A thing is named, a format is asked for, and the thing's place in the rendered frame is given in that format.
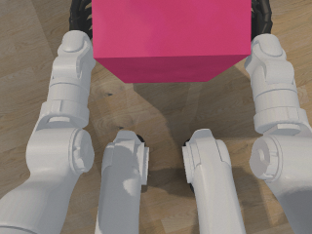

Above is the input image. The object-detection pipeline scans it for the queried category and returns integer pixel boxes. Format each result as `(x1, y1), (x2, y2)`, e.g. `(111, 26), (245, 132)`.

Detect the robot left shin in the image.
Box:
(101, 130), (141, 176)

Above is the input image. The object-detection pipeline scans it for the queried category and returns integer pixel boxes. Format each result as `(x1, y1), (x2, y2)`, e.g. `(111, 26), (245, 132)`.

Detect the right robot upper arm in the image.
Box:
(249, 134), (312, 234)

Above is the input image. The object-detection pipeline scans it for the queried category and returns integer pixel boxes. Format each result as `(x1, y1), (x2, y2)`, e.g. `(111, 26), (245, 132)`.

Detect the robot right hand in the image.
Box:
(251, 0), (273, 42)

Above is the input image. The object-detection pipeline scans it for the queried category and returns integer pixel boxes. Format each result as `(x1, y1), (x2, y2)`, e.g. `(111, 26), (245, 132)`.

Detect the robot left thigh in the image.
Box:
(95, 138), (149, 234)

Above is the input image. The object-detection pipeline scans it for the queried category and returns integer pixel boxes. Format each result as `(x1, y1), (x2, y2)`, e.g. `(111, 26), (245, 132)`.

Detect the robot right forearm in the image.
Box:
(244, 33), (312, 138)

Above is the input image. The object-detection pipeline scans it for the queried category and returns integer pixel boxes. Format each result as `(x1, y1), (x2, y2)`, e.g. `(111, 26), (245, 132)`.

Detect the left robot upper arm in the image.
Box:
(0, 127), (95, 234)

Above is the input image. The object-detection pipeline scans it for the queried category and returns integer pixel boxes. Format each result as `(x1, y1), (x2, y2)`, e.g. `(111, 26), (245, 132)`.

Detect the robot left forearm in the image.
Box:
(25, 30), (97, 169)

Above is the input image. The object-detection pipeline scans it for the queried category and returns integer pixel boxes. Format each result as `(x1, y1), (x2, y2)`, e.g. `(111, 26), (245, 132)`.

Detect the robot left hand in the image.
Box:
(69, 0), (93, 40)

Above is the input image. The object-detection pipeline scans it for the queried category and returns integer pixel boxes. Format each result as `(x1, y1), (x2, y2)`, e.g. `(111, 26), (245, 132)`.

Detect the carton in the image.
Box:
(92, 0), (252, 84)

